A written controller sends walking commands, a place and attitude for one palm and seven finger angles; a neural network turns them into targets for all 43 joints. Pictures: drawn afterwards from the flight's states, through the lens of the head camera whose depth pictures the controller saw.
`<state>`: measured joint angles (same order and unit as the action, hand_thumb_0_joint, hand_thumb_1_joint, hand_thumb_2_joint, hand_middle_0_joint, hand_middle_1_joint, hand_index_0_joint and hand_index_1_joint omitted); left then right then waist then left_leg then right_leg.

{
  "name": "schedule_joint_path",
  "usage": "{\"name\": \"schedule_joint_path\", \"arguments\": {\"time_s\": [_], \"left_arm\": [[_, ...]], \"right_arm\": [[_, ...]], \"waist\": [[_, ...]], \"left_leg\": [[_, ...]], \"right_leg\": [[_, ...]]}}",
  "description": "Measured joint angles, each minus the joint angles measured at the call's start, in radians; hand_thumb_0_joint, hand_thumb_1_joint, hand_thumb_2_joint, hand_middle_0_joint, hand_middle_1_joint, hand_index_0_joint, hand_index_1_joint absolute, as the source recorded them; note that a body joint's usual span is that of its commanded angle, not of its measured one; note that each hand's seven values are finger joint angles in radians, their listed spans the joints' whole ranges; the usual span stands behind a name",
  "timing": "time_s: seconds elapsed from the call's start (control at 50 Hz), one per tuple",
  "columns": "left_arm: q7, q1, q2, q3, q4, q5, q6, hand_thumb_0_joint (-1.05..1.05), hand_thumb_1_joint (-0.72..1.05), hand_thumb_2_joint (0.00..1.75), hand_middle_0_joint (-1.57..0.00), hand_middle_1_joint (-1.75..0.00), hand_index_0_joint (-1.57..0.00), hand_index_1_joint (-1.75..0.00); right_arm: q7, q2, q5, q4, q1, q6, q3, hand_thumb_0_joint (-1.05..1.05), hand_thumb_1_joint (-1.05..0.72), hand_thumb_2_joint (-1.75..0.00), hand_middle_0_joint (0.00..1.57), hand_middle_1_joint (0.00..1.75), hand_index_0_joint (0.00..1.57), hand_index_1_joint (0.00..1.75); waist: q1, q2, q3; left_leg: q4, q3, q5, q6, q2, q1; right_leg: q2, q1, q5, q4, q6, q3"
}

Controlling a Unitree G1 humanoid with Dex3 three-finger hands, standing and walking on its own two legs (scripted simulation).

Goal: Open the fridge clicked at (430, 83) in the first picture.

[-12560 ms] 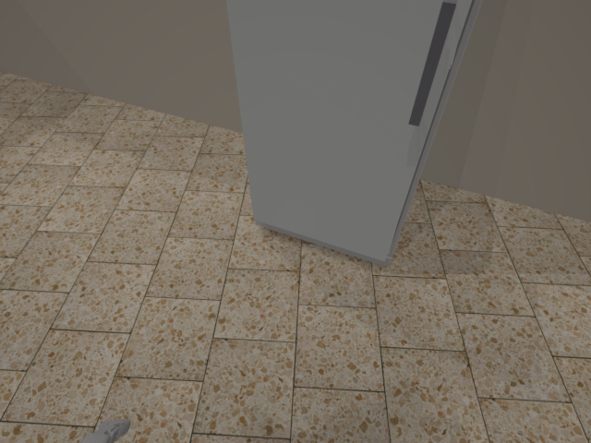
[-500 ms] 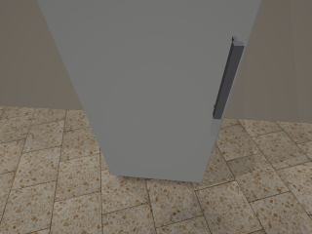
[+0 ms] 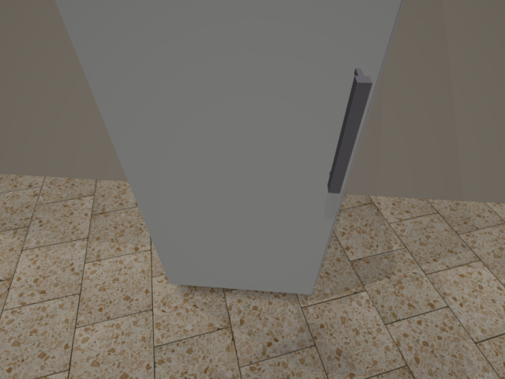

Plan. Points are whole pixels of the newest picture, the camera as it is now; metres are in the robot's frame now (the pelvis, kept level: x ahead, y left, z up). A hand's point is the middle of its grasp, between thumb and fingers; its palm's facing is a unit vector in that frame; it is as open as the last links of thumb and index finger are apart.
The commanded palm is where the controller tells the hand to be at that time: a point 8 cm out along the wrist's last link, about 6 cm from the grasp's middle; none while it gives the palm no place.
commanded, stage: look again from close up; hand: right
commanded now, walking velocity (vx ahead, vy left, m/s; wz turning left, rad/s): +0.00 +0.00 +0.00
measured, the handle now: (344, 136) +0.56 -0.16 +0.10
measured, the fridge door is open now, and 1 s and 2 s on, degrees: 0 0 0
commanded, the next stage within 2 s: none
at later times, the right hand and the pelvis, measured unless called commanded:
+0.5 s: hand out of the picture -0.03 -0.21 -0.17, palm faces +0.00 +0.97 -0.23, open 7.4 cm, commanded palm none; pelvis -0.03 -0.02 +0.00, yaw +0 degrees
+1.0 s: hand out of the picture -0.01 -0.21 -0.17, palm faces -0.01 +0.97 -0.24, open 7.4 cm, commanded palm none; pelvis -0.02 -0.01 +0.00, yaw +0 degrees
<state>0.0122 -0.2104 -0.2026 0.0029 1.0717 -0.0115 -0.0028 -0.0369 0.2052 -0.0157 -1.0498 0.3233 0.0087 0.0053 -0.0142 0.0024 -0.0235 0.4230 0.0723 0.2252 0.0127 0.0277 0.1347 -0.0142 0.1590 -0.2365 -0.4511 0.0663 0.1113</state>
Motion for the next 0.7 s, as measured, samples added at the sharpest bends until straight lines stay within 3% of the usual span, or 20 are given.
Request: {"name": "schedule_joint_path", "arguments": {"time_s": [0.34, 0.7], "left_arm": [[-0.008, -0.069, -0.013, 0.007, 0.044, 0.0, 0.01, 0.0, 0.9, 0.9, -0.2, -0.3, -0.2, -0.3], [-0.009, -0.036, -0.006, 0.014, 0.036, 0.003, 0.003, 0.0, 0.9, 0.9, -0.2, -0.3, -0.2, -0.3]], "right_arm": [[0.003, 0.001, -0.007, -0.022, -0.005, -0.007, 0.0, 0.01, -0.9, -0.9, 0.2, 0.29, 0.2, 0.3], [0.002, -0.008, -0.01, -0.037, 0.003, -0.005, -0.001, 0.01, -0.9, -0.9, 0.2, 0.29, 0.2, 0.3]], "waist": [[0.017, 0.004, -0.005], [0.01, -0.003, -0.008]], "left_leg": [[-0.021, -0.01, -0.051, 0.019, 0.029, 0.034], [-0.016, -0.021, -0.054, 0.023, 0.033, 0.052]], "right_leg": [[-0.032, 0.018, 0.063, 0.055, 0.023, 0.011], [-0.036, 0.025, 0.072, 0.068, 0.027, 0.022]]}}
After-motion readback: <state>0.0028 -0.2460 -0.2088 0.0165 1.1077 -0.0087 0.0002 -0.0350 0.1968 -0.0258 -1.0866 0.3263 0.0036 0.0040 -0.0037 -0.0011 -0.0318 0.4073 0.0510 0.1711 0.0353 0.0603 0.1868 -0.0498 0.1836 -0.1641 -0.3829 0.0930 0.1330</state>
